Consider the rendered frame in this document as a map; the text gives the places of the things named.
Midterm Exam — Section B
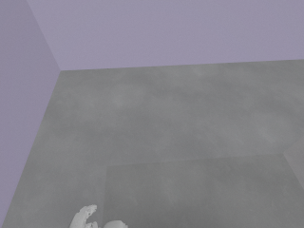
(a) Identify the left robot hand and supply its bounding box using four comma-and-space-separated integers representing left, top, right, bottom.
67, 204, 100, 228

